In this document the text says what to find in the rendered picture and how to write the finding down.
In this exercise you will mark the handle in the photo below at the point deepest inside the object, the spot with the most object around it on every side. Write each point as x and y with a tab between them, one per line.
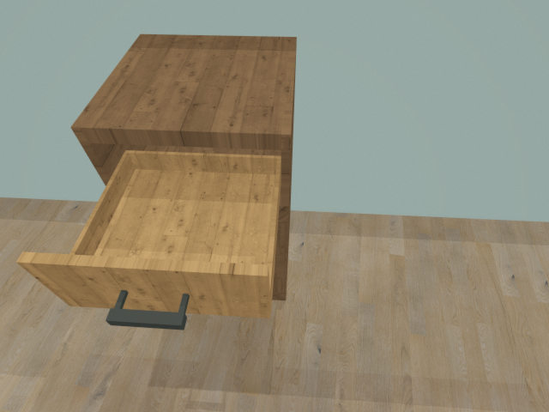
147	319

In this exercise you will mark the drawer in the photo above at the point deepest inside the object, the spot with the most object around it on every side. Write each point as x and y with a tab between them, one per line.
174	223

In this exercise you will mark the cabinet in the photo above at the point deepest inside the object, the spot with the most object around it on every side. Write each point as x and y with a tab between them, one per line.
210	94

